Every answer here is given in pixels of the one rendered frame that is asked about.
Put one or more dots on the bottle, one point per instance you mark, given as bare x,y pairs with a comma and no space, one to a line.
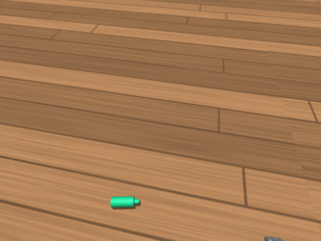
124,201

